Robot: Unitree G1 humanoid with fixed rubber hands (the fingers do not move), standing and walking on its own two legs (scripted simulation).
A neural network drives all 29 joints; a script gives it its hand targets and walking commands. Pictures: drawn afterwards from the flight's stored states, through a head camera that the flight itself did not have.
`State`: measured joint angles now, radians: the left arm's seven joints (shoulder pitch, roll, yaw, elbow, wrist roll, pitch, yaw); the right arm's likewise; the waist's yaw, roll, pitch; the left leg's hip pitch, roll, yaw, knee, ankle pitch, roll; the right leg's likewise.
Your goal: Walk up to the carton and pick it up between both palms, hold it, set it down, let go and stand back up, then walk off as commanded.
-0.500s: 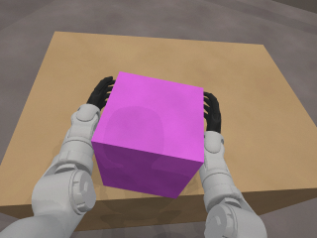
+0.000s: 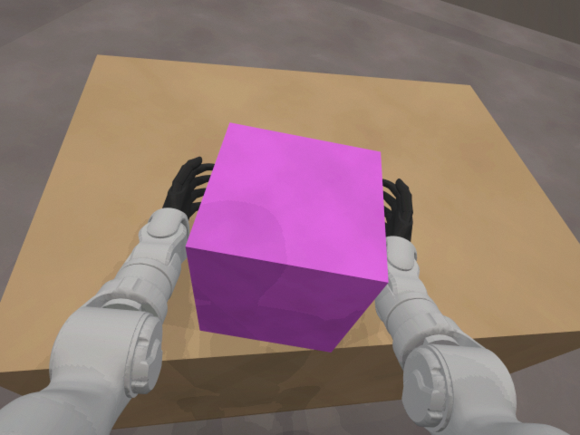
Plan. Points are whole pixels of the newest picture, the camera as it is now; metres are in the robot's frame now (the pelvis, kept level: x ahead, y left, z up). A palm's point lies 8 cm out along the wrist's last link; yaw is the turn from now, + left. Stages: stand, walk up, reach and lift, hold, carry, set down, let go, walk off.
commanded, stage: set down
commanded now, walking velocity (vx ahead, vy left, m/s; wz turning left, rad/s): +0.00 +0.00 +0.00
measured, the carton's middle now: (284, 246) +0.37 -0.02 +0.02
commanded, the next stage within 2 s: none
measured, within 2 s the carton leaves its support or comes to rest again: neither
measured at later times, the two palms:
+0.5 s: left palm (159, 223) +0.40 +0.16 +0.04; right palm (408, 287) +0.30 -0.19 +0.03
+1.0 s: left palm (125, 265) +0.34 +0.20 +0.02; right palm (414, 312) +0.27 -0.19 +0.03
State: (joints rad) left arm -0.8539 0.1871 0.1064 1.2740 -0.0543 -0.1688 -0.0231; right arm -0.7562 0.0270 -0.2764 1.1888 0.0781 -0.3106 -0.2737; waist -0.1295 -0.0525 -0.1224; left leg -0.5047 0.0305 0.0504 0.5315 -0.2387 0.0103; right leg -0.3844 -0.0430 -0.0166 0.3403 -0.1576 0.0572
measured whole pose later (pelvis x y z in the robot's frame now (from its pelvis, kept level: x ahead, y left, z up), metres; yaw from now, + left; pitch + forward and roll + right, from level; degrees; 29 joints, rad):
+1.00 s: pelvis -0.04 +0.00 +0.00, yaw +0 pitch +6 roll -3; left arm -0.52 0.31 0.02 0.82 -0.19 -0.01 -0.11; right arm -0.30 0.01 -0.07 0.68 0.22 -0.20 -0.33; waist -0.09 -0.05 -0.04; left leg -0.46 0.03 0.05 0.57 -0.22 0.01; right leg -0.34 -0.04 -0.02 0.40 -0.15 0.06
